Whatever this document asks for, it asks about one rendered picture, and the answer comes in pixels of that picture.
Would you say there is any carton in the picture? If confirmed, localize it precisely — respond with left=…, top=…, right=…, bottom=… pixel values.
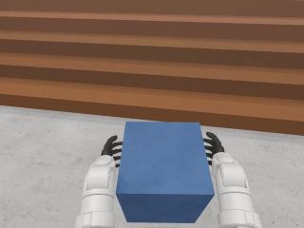
left=115, top=122, right=215, bottom=223

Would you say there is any robot left hand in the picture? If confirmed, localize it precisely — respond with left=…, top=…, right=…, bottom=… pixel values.
left=101, top=135, right=123, bottom=168

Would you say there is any robot right hand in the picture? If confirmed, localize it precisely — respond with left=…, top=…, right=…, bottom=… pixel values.
left=203, top=131, right=225, bottom=166

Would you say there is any right robot forearm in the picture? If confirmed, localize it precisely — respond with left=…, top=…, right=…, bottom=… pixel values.
left=212, top=152, right=262, bottom=228

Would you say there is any left robot forearm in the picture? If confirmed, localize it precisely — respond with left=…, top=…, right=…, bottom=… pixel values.
left=74, top=155, right=116, bottom=228

